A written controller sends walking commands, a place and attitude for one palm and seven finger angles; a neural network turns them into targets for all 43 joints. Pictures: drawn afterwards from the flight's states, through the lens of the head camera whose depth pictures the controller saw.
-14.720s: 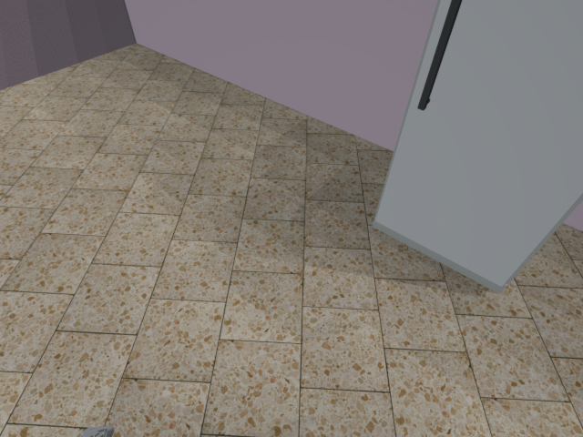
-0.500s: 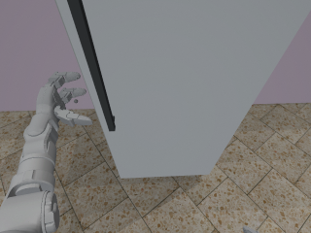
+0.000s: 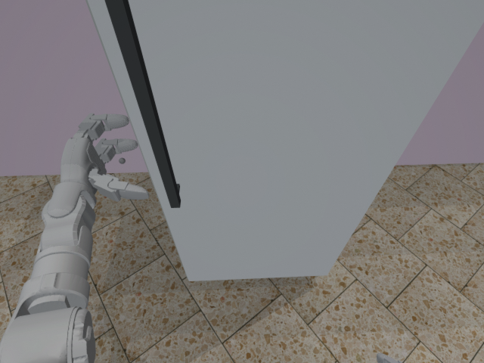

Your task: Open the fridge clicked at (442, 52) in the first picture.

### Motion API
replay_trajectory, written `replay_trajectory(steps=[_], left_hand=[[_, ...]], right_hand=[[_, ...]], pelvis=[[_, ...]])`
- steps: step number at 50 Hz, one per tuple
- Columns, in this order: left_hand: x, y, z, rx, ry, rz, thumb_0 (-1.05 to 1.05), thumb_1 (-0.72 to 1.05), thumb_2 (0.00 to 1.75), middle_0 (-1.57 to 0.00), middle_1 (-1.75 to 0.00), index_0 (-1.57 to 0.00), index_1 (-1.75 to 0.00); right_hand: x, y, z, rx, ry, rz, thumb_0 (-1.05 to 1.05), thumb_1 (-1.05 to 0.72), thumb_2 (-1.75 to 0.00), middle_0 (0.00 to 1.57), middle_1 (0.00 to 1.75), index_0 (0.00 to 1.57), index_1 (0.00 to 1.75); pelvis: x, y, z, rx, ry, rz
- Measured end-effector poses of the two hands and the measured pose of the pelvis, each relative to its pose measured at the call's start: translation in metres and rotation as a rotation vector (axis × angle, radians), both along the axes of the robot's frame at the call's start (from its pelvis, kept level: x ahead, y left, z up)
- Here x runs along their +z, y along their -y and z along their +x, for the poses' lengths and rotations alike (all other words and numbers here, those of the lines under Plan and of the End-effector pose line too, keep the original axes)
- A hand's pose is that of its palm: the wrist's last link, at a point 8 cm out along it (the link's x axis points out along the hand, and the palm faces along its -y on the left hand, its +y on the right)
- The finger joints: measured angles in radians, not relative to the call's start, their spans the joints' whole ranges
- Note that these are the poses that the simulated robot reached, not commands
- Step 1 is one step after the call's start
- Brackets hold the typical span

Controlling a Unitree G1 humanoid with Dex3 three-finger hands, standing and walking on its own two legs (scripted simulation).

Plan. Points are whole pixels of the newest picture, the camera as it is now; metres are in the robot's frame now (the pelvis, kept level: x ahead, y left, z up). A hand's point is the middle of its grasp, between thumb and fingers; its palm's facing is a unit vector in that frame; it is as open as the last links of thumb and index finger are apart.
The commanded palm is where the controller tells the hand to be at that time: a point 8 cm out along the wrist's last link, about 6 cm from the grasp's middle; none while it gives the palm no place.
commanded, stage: move the hooked fingers beside the handle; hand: left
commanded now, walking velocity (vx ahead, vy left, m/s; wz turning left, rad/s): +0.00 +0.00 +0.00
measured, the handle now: (152, 110) +0.47 +0.16 +0.17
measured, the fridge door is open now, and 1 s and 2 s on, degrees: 0 0 0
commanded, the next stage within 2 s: feel for the door with the fingertips in 0.36 s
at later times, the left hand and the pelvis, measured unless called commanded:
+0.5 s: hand (120, 164) +0.40 +0.21 +0.12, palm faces +0.06 -1.00 +0.01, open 14.0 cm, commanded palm +0.37 +0.26 +0.12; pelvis -0.01 +0.00 +0.00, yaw +1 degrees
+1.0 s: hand (142, 160) +0.41 +0.17 +0.12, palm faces +0.07 -1.00 +0.00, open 14.0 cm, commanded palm +0.38 +0.23 +0.12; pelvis -0.01 +0.00 +0.00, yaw +0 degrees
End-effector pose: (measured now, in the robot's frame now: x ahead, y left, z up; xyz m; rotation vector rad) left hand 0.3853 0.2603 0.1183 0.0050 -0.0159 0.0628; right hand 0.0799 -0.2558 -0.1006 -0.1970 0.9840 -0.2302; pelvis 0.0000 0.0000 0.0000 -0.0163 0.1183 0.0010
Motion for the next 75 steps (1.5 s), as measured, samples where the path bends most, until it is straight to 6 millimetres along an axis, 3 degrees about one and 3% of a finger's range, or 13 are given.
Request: replay_trajectory(steps=[10, 20, 34, 45, 56, 75], left_hand=[[-0.002, -0.008, -0.014, 0.019, -0.019, -0.009, -0.01, -0.5, 0.3, -0.3, -1.2, -0.3, -1.2], [-0.001, -0.007, -0.014, 0.0, -0.02, -0.015, -0.01, -0.51, 0.3, -0.3, -1.2, -0.29, -1.2], [-0.002, 0.016, 0.0, -0.027, -0.001, -0.018, -0.01, -0.5, 0.3, -0.3, -1.2, -0.29, -1.2], [-0.007, 0.036, -0.001, -0.006, -0.008, -0.014, -0.01, -0.51, 0.3, -0.3, -1.2, -0.3, -1.2], [0.001, 0.025, 0.007, 0.011, -0.011, -0.009, -0.01, -0.5, 0.3, -0.3, -1.2, -0.3, -1.2], [-0.001, 0.022, 0.013, 0.006, -0.001, -0.014, -0.01, -0.51, 0.3, -0.33, -1.23, -0.32, -1.22]], right_hand=[[0.006, -0.002, 0.015, 0.02, 0.059, 0.003, 0.01, -0.91, -0.9, 0.2, 0.3, 0.2, 0.3], [0.004, -0.003, 0.01, 0.042, 0.041, -0.013, 0.01, -0.91, -0.9, 0.2, 0.3, 0.2, 0.3], [-0.002, -0.004, -0.019, -0.001, -0.016, 0.006, 0.01, -0.91, -0.9, 0.2, 0.3, 0.2, 0.3], [-0.003, -0.008, -0.013, 0.0, 0.003, 0.02, 0.01, -0.91, -0.9, 0.2, 0.3, 0.2, 0.3], [-0.001, -0.002, -0.005, 0.014, 0.014, 0.009, 0.01, -0.91, -0.9, 0.2, 0.3, 0.2, 0.3], [-0.007, 0.002, -0.024, 0.003, -0.06, 0.001, 0.01, -0.91, -0.9, 0.2, 0.3, 0.2, 0.3]], pelvis=[[0.0, 0.001, -0.003, 0.0, 0.014, 0.001], [-0.001, 0.0, -0.011, 0.018, 0.018, -0.003], [-0.002, -0.004, -0.01, 0.0, 0.002, -0.003], [-0.001, -0.003, -0.01, -0.004, 0.013, 0.0], [-0.001, 0.001, -0.01, 0.002, 0.007, 0.0], [-0.004, 0.001, -0.011, 0.01, -0.01, -0.005]])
